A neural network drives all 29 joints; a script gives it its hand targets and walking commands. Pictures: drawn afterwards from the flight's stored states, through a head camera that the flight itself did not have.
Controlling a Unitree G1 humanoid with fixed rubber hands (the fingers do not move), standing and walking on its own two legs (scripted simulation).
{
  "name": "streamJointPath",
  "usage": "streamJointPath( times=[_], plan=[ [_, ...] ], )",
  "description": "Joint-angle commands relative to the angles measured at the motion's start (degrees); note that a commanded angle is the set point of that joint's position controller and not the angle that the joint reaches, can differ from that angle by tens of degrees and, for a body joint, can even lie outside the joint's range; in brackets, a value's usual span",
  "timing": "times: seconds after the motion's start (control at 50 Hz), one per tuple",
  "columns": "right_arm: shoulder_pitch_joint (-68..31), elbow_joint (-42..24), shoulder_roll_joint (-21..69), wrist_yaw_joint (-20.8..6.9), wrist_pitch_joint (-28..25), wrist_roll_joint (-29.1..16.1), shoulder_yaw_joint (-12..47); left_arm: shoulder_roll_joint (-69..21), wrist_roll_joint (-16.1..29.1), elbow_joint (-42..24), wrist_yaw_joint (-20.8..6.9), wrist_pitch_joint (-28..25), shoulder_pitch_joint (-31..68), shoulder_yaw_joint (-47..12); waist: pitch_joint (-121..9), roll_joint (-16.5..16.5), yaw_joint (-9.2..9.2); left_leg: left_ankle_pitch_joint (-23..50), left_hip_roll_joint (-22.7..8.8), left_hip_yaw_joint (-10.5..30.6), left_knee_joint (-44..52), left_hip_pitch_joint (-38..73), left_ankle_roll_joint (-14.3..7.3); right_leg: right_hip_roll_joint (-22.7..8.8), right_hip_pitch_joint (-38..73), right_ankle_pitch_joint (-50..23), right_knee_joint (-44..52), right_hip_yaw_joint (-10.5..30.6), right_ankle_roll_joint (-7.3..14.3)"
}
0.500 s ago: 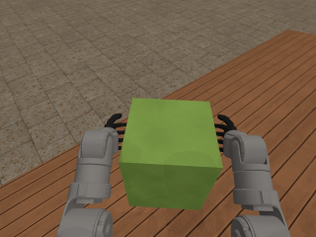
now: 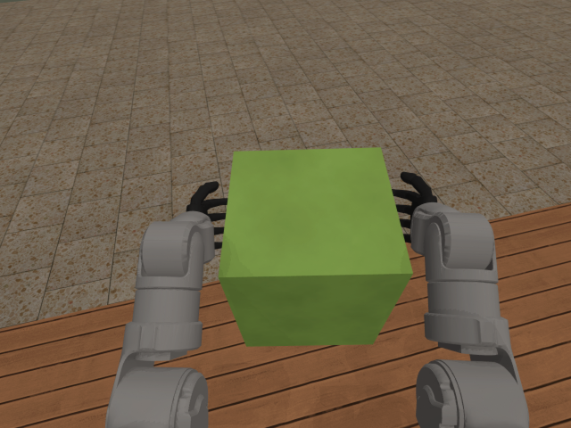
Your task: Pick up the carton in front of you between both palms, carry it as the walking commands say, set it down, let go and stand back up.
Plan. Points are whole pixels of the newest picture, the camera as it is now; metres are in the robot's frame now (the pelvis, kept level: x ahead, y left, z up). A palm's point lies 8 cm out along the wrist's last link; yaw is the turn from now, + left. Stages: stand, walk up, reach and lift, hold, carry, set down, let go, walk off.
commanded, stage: carry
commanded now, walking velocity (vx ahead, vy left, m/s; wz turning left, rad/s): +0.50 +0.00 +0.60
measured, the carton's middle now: (308, 254) +0.37 +0.03 +0.05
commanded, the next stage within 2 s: none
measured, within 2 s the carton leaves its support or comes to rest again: neither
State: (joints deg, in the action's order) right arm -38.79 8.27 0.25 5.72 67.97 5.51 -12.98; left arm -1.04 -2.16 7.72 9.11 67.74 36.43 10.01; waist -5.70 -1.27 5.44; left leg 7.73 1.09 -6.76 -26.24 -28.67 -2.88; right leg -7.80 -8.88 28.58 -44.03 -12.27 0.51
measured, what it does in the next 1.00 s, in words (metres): goes down: left foot 0.06 m lower, then right foot 0.05 m lower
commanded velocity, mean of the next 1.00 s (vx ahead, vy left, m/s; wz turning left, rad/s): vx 0.50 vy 0.00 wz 0.06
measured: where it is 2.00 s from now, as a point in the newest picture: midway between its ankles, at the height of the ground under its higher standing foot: (264, 245)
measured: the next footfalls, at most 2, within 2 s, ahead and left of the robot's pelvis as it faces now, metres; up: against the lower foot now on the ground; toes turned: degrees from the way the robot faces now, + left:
left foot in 0.02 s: +0.15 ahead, +0.07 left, -0.06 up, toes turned +5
right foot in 0.56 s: +0.49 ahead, +0.02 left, -0.10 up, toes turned +9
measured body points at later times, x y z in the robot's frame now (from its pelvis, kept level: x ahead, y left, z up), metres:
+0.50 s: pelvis +0.27 +0.05 -0.04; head +0.31 +0.05 +0.41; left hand +0.62 +0.23 +0.06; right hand +0.65 -0.07 +0.07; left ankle +0.12 +0.06 -0.74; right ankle +0.45 -0.02 -0.75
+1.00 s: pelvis +0.55 +0.10 -0.07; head +0.58 +0.09 +0.38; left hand +0.88 +0.34 +0.04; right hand +0.95 +0.04 +0.04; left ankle +0.67 +0.25 -0.78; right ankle +0.45 +0.02 -0.79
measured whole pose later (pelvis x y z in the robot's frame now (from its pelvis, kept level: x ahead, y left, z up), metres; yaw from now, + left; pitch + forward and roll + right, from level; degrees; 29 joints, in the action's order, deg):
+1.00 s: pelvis +0.55 +0.10 -0.07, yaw +10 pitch +5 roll +0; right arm -36.5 3.2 1.2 7.5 69.2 5.2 -13.0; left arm -0.8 -1.9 8.2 8.3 67.3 38.3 10.6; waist -3.3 -1.0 5.2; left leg 3.6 -1.3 -0.6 -36.1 -37.0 -2.2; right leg 3.9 -11.1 16.9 -31.5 -2.6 6.8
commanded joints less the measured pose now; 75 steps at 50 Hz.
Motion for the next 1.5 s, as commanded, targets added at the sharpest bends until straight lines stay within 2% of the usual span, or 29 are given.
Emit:
streamJointPath(
  times=[0.0,0.02,0.04,0.06,0.08,0.12,0.18,0.3,0.42,0.5,0.52,0.54,0.56,0.58,0.6,0.64,0.7,0.82,0.98,1.02,1.06,1.08,1.1,1.12,1.14,1.16,1.22,1.36,1.48],
  plan=[
    [-27.9,1.8,57.6,-10.6,-0.4,-18.0,30.5,-62.1,26.8,-2.8,-17.9,-2.1,40.4,-35.5,-18.8,2.3,-6.23,14.2,-3.5,4.4,0.3,32.3,-2.4,-0.6,-12.9,-12.9,-24.6,1.1,-2.6],
    [-26.5,4.0,56.8,-10.7,-0.1,-18.0,29.1,-62.6,26.9,-0.7,-18.0,-1.8,40.0,-35.2,-20.6,-7.4,-5.57,45.2,-12.9,16.3,-14.7,43.3,-2.3,2.6,-26.6,12.3,-36.0,4.9,-3.8],
    [-29.3,3.5,54.3,-10.7,-0.6,-17.0,28.2,-64.5,27.3,0.1,-17.9,-1.2,41.1,-34.0,-31.2,-14.6,-8.57,34.1,-21.4,34.3,-10.2,54.3,-14.1,6.7,-36.2,10.2,-45.0,10.1,-4.9],
    [-30.4,2.5,56.3,-11.0,-0.9,-18.2,29.4,-64.4,27.3,-2.5,-17.6,-1.3,44.3,-34.5,-30.6,-10.1,-9.98,10.3,-20.6,38.1,-4.5,49.7,-16.9,4.7,-40.4,7.3,-46.5,12.9,-3.9],
    [-34.4,-1.3,59.1,-11.3,-1.3,-20.2,30.8,-65.9,27.7,-5.0,-17.3,-1.4,48.0,-34.7,-25.7,-5.4,-8.99,-1.1,-17.1,36.5,-2.5,42.6,-15.1,2.9,-42.0,4.6,-43.5,14.1,-3.0],
    [-41.8,-7.9,64.1,-11.6,-1.8,-25.2,35.2,-67.3,27.7,-8.6,-16.3,-1.9,49.4,-35.1,-22.6,-0.2,-7.27,-3.9,-15.7,34.0,-0.6,32.3,-13.8,1.1,-39.1,1.7,-36.6,15.4,-2.5],
    [-43.3,-12.4,67.4,-11.9,-2.3,-29.2,39.0,-67.6,26.4,-11.5,-14.5,-2.7,46.1,-35.9,-23.5,-0.9,-6.59,-1.6,-13.5,29.3,0.1,27.4,-12.8,0.5,-35.8,-4.2,-29.3,14.5,-1.9],
    [-35.2,-12.3,67.3,-12.9,-3.9,-29.1,42.1,-64.6,22.1,-12.7,-13.2,-4.6,37.2,-37.7,-24.4,-2.5,-9.42,28.6,-9.3,21.6,-4.9,38.5,-8.6,3.4,-41.6,-20.2,-14.2,12.0,-0.1],
    [-34.4,-14.4,63.8,-13.6,-4.5,-30.1,44.7,-59.1,19.8,-14.4,-12.9,-4.7,35.8,-38.6,-20.1,-2.8,-12.68,31.5,-4.8,17.4,-6.9,42.0,-4.0,10.3,-34.1,-35.6,10.4,6.3,2.4],
    [-32.5,-9.6,60.8,-13.9,-3.3,-30.4,43.5,-53.3,16.8,-10.4,-12.8,-2.8,32.2,-35.3,-20.0,-3.8,-8.85,28.5,-4.0,13.6,-18.9,33.5,-0.8,11.3,-12.2,-45.6,23.0,5.7,5.0],
    [-33.1,-7.9,60.1,-14.1,-2.9,-30.5,43.0,-52.3,16.1,-9.1,-12.9,-2.4,31.4,-34.2,-21.7,-2.6,-5.16,23.3,-3.3,10.8,-28.0,26.0,0.6,8.9,-0.3,-49.4,25.4,7.2,5.6],
    [-34.7,-6.4,59.3,-14.3,-2.5,-30.6,42.2,-50.5,15.4,-7.7,-13.1,-2.0,30.1,-32.6,-23.1,3.4,-2.51,-1.8,-0.4,8.0,-39.2,12.5,1.7,0.9,13.1,-65.0,19.3,14.2,6.4],
    [-35.4,-3.7,60.1,-14.4,-1.8,-30.4,41.2,-48.8,14.9,-5.1,-13.2,-1.6,30.6,-30.3,-26.7,12.3,-3.16,-42.4,4.5,6.6,-47.4,-3.1,3.3,-12.3,28.7,-88.7,9.3,30.8,11.7],
    [-35.1,-1.7,61.0,-14.0,-1.2,-30.3,39.7,-48.0,14.9,-3.5,-13.4,-1.2,30.9,-29.3,-32.5,14.6,-1.68,-46.2,4.8,11.0,-60.1,-14.4,3.8,-19.6,37.2,-70.9,10.1,43.6,21.1],
    [-35.7,-2.7,60.2,-13.7,-1.0,-29.3,38.9,-51.8,17.2,-3.3,-13.9,-1.0,32.2,-30.5,-32.4,9.4,-1.1,-42.7,1.3,12.0,-59.2,-15.4,1.2,-16.0,30.4,-42.6,14.1,44.7,20.5],
    [-39.5,-3.8,62.4,-12.9,-0.9,-28.0,37.3,-57.9,21.8,-7.4,-15.2,-0.9,41.7,-33.3,-22.1,2.7,-3.86,-34.2,-0.8,10.5,-47.5,-13.7,0.4,-8.5,13.4,-27.5,20.9,37.1,15.0],
    [-38.2,-4.3,64.1,-11.4,-1.0,-25.9,35.6,-63.4,26.9,-9.5,-16.5,-0.9,47.3,-35.7,-18.9,5.3,-4.67,-29.9,-1.8,7.8,-37.9,-7.4,1.6,-5.5,3.3,-30.5,23.8,30.4,12.3],
    [-36.9,-7.4,64.4,-9.0,-1.8,-23.4,36.2,-65.2,29.3,-11.3,-17.3,-1.5,47.8,-36.2,-22.4,7.5,-1.53,-16.6,-2.9,6.4,-27.0,-15.1,2.0,-3.4,15.4,-57.1,18.0,23.8,10.7],
    [-33.2,-4.6,60.5,-9.4,-0.3,-21.3,36.1,-62.8,26.8,-4.9,-17.4,-1.1,39.9,-35.2,-17.7,6.7,2.37,2.2,0.5,2.6,-1.6,-9.8,0.0,1.3,18.2,-50.7,10.6,18.8,9.9],
    [-32.1,-2.1,60.1,-10.3,-0.4,-20.6,34.6,-63.3,26.2,-1.9,-17.7,-1.5,38.9,-34.8,-16.3,7.3,1.26,5.8,0.2,2.1,3.7,-1.8,-1.5,1.4,14.0,-47.0,6.5,17.9,8.7],
    [-30.7,0.8,59.4,-11.1,-0.8,-19.6,32.5,-64.2,26.3,0.5,-18.1,-2.0,39.6,-34.4,-18.4,4.8,-3.36,9.2,0.2,0.1,8.0,14.7,-1.9,3.5,6.0,-46.7,-5.7,13.7,5.8],
    [-30.3,2.0,58.5,-11.6,-0.9,-19.0,31.1,-64.3,26.0,1.5,-18.2,-2.3,40.0,-34.1,-20.9,0.7,-5.21,17.6,-5.9,5.5,1.8,26.8,-1.0,5.4,-4.7,-30.4,-16.0,12.1,4.3],
    [-30.2,4.1,57.9,-12.0,-1.0,-18.8,29.6,-65.3,25.8,3.2,-18.4,-2.3,39.9,-34.1,-24.7,-6.8,-4.71,41.6,-18.3,18.6,-10.5,40.0,-2.0,8.4,-18.1,2.8,-24.3,9.9,2.2],
    [-31.0,4.7,56.3,-12.0,-1.5,-18.6,29.1,-66.4,26.1,3.9,-18.2,-1.8,41.0,-32.4,-30.5,-17.3,-8.88,25.1,-26.1,36.3,-7.5,51.6,-14.6,13.0,-32.8,8.9,-38.0,12.4,0.2],
    [-30.7,4.8,59.3,-12.4,-1.9,-20.1,29.9,-66.5,25.8,1.7,-17.8,-2.2,42.8,-33.1,-30.0,-12.6,-8.98,0.9,-23.7,39.3,-3.3,47.4,-14.8,9.9,-36.0,6.2,-39.0,13.9,1.5],
    [-34.9,0.8,62.0,-12.8,-2.4,-22.4,31.6,-67.1,26.3,-1.2,-17.3,-2.7,46.1,-33.5,-25.6,-7.7,-8.72,-8.3,-19.5,36.3,-0.7,40.9,-12.5,8.8,-37.1,3.5,-36.3,13.4,2.0],
    [-44.9,-8.4,67.7,-12.9,-3.1,-29.4,37.0,-68.0,25.9,-7.6,-15.0,-3.6,47.0,-33.8,-22.5,-2.3,-6.5,-9.8,-16.6,30.4,3.1,28.5,-9.2,5.4,-31.7,-2.6,-27.7,13.6,1.7],
    [-37.4,-11.5,67.9,-13.1,-4.0,-30.9,40.8,-65.2,21.8,-11.1,-12.1,-4.7,37.4,-36.2,-24.8,-4.1,-8.63,22.4,-13.5,19.8,-1.9,38.1,-6.8,4.5,-39.5,-15.2,-16.4,11.2,1.0],
    [-36.1,-14.2,63.6,-13.3,-3.8,-30.4,42.9,-60.6,20.9,-14.3,-12.1,-4.1,37.5,-38.5,-20.9,-3.9,-11.4,27.3,-8.7,14.2,-4.4,43.1,-5.2,8.1,-38.6,-28.7,1.4,7.2,2.2]
  ],
)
